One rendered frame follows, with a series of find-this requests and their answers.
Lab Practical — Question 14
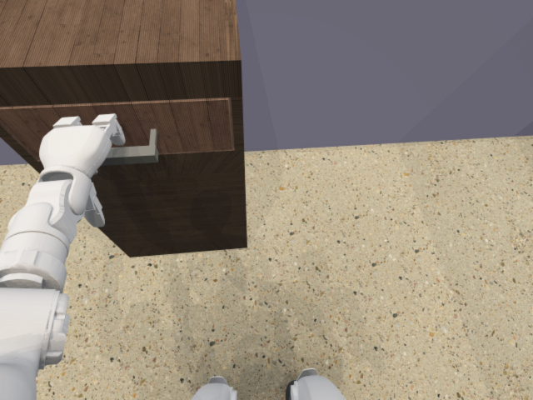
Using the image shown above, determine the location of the handle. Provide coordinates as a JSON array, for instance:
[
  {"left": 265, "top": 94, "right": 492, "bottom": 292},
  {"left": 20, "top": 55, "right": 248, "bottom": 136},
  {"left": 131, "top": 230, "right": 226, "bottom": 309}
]
[{"left": 101, "top": 129, "right": 158, "bottom": 166}]

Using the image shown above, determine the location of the left robot hand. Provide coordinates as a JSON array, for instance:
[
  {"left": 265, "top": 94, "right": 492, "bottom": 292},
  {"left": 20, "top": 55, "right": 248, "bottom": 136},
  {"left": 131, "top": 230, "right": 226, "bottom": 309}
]
[{"left": 39, "top": 113, "right": 125, "bottom": 228}]

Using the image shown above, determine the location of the cabinet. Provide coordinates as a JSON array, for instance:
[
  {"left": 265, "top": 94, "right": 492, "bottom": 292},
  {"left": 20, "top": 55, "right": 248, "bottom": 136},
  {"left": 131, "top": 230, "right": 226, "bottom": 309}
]
[{"left": 0, "top": 0, "right": 247, "bottom": 258}]

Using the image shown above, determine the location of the drawer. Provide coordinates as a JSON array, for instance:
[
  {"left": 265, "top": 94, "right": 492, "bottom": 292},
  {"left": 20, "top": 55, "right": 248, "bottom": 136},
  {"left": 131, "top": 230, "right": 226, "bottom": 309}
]
[{"left": 0, "top": 97, "right": 232, "bottom": 160}]

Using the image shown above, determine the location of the robot left shin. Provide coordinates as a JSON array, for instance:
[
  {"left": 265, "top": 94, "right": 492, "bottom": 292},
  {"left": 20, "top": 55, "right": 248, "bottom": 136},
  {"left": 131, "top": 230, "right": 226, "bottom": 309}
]
[{"left": 209, "top": 376, "right": 228, "bottom": 385}]

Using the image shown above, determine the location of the robot right shin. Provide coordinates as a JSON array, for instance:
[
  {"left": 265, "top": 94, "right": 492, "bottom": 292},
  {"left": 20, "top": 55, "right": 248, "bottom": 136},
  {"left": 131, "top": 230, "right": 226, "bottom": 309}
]
[{"left": 297, "top": 368, "right": 318, "bottom": 381}]

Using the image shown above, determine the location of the left robot forearm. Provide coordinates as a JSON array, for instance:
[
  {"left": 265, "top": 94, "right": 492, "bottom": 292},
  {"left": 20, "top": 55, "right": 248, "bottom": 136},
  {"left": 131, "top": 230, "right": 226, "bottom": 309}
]
[{"left": 0, "top": 166, "right": 92, "bottom": 293}]

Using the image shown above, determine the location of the robot shin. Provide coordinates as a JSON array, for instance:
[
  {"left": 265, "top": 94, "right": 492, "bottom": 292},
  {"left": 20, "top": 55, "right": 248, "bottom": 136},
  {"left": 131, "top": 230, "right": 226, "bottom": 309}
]
[
  {"left": 209, "top": 376, "right": 228, "bottom": 385},
  {"left": 297, "top": 368, "right": 318, "bottom": 381}
]

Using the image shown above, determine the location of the robot left upper arm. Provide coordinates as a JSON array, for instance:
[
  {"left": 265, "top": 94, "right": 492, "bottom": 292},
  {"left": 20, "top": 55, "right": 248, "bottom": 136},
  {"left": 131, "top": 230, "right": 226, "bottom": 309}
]
[{"left": 0, "top": 287, "right": 70, "bottom": 400}]

